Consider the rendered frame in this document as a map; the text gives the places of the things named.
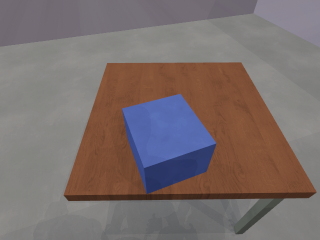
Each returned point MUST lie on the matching table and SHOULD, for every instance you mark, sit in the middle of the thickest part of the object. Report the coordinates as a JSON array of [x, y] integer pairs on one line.
[[251, 160]]

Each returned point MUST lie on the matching carton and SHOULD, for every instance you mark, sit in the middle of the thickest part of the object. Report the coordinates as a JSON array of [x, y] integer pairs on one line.
[[168, 141]]

